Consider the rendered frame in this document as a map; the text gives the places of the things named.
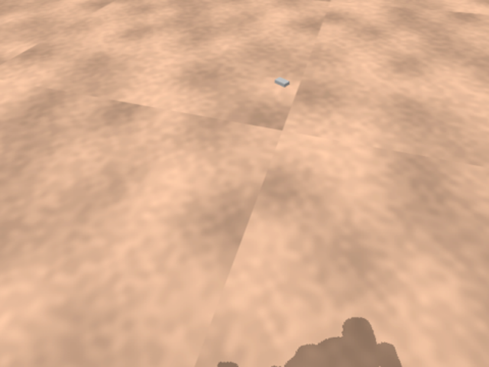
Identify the small box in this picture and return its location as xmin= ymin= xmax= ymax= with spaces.
xmin=275 ymin=77 xmax=290 ymax=87

